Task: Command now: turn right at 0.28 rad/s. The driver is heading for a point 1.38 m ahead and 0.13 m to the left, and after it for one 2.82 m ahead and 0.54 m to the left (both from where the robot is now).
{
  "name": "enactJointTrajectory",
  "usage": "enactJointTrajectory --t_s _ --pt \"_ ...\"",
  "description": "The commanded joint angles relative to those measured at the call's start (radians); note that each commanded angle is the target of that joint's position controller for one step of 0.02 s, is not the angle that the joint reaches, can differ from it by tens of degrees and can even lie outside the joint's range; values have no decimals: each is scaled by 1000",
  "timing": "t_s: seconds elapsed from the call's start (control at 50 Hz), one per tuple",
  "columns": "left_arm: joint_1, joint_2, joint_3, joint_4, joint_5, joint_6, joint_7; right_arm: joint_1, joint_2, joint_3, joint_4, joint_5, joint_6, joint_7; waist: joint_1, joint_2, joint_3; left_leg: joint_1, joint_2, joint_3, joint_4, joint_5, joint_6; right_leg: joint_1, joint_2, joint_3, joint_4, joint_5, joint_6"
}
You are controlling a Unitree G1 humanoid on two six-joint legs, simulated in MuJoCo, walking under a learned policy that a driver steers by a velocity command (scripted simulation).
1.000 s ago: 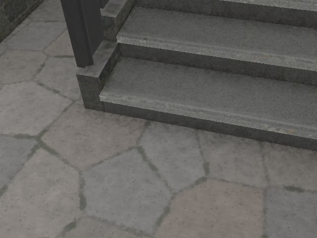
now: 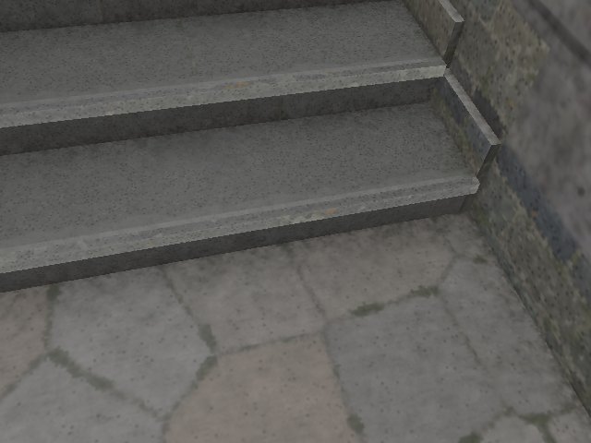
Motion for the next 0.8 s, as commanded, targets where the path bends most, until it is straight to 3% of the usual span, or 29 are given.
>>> enactJointTrajectory --t_s 0.02,0.08,0.14,0.2,0.22,0.24,0.26,0.28,0.3,0.32,0.34,0.36,0.4,0.44,0.5,0.56,0.6,0.62,0.64,0.66,0.68,0.7,0.72,0.74,0.8 --pt "75 37 2 -24 -7 9 -11 7 -112 -25 -42 -5 -19 3 16 185 -113 106 208 -180 -142 350 157 0 -13 -3 -30 35 14" --pt "30 14 -19 -19 -3 19 -6 36 -124 -27 -21 -7 -20 10 -5 205 -101 98 216 -190 -158 200 167 59 -43 -40 -222 12 4" --pt "-9 9 -35 -14 -10 16 0 71 -155 -36 4 -13 -6 22 -31 229 -84 68 217 -210 -155 111 176 151 -54 -100 -406 5 -19" --pt "41 -8 -48 22 -7 -6 10 82 -151 -33 27 0 8 25 11 180 -78 -6 200 -200 -90 129 123 329 -65 -112 -726 225 -59" --pt "29 18 -48 20 5 -20 16 108 -136 -28 34 0 3 25 3 132 -88 -69 188 -193 -72 86 70 412 -121 -28 -786 291 -75" --pt "34 69 -47 9 23 -35 25 123 -83 -14 17 1 -5 31 -11 -20 -130 -124 127 -119 54 -35 18 475 -314 187 -855 276 -105" --pt "-41 79 -50 15 8 -41 24 108 -50 -3 16 14 0 25 -43 -140 -40 -36 33 -22 10 -171 -12 208 -407 243 -854 355 -181" --pt "-95 22 -66 8 4 -51 21 103 -78 -8 42 4 6 22 -52 -88 -13 70 53 -34 5 -121 -17 148 -355 190 -842 308 -175" --pt "-98 2 -74 18 0 -58 21 90 -81 -10 54 2 4 24 -51 -74 -17 99 46 -42 -34 -38 -17 147 -298 148 -830 260 -139" --pt "-57 11 -71 40 2 -59 24 101 -87 -12 73 0 0 29 -37 -79 -38 125 36 -29 -30 -35 -19 167 -251 126 -845 105 -123" --pt "-7 48 -58 60 -4 -57 28 107 -112 -23 80 -10 -3 35 -18 -108 -28 85 9 5 39 -122 -13 183 -236 145 -865 -56 -137" --pt "26 78 -46 74 -3 -52 26 108 -111 -25 84 -16 -5 43 -5 -125 7 -1 -13 38 94 -201 -4 202 -258 181 -893 -191 -164" --pt "80 90 -34 90 -3 -49 21 64 -92 -23 73 -21 -7 52 34 -113 99 -161 -5 56 198 -240 10 223 -350 299 -958 -315 -237" --pt "110 81 -29 108 4 -63 18 27 -95 -28 54 -19 -20 57 45 -81 120 -294 37 18 301 -267 21 308 -405 354 -983 -215 -286" --pt "103 74 -20 125 2 -93 16 11 -95 -31 50 -12 -44 66 31 -40 67 -297 54 16 274 -233 21 399 -376 265 -958 -13 -283" --pt "70 80 -12 135 -4 -107 11 31 -80 -32 53 -5 -50 69 -1 -50 37 -98 31 50 139 -162 24 300 -335 167 -921 84 -250" --pt "32 76 -12 135 -11 -108 8 175 -76 -40 111 -6 -55 62 -78 5 9 217 -20 84 5 -63 22 102 -278 93 -808 99 -206" --pt "27 45 -22 132 -2 -115 8 292 -115 -55 148 -9 -64 50 -128 75 -37 405 30 -1 -30 -120 31 -18 -227 34 -658 129 -177" --pt "9 -48 -50 93 -11 -121 -1 413 -230 -80 156 -23 -74 38 -176 319 -102 526 304 -412 -232 -471 102 -182 -99 -113 -305 46 -118" --pt "-10 19 -33 84 6 -119 -2 443 -254 -85 179 -15 -70 43 -156 310 -45 437 421 -689 -344 -607 174 -291 -57 -96 -119 -62 -120" --pt "-5 44 -26 92 16 -116 -8 336 -203 -71 156 -12 -66 46 -85 170 38 340 398 -609 -334 -611 176 -304 -133 -42 -30 11 -138" --pt "8 32 -29 111 11 -117 -22 250 -159 -59 131 -8 -71 52 -46 114 68 275 350 -512 -334 -501 157 -283 -169 -43 -26 107 -139" --pt "22 20 -31 125 8 -118 -29 211 -137 -51 121 -7 -79 53 -23 104 59 256 304 -416 -346 -370 131 -254 -194 -57 -44 172 -131" --pt "24 16 -33 135 17 -113 -34 208 -117 -42 127 -4 -88 52 -16 112 45 257 270 -338 -349 -231 116 -236 -206 -76 -52 219 -117" --pt "-6 -2 -39 139 21 -98 -42 280 -103 -33 175 4 -103 52 -16 127 13 302 219 -187 -316 177 104 -262 -210 -128 -32 299 -87"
